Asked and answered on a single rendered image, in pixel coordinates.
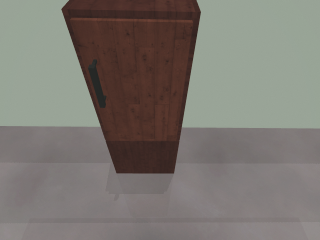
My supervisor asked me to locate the cupboard door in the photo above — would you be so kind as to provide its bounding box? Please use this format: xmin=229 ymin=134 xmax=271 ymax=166
xmin=70 ymin=17 xmax=193 ymax=141

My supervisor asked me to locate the handle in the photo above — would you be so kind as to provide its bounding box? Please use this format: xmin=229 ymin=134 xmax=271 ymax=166
xmin=88 ymin=59 xmax=106 ymax=108

